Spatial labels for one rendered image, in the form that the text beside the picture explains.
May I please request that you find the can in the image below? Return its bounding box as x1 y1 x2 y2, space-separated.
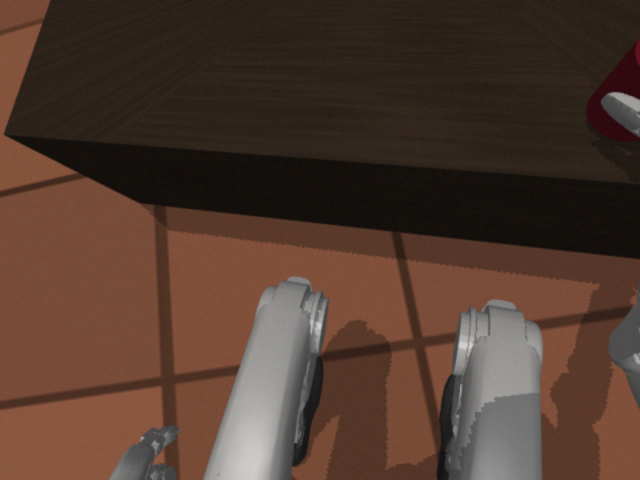
586 38 640 142

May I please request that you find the left robot hand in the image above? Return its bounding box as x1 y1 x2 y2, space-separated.
109 425 179 480

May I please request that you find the right robot arm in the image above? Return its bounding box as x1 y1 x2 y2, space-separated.
608 279 640 410

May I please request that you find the right robot hand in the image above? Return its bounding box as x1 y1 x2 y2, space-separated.
601 92 640 137

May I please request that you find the right robot foot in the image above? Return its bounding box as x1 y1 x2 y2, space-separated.
437 374 456 480

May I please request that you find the left robot foot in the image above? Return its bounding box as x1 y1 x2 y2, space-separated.
292 356 323 467

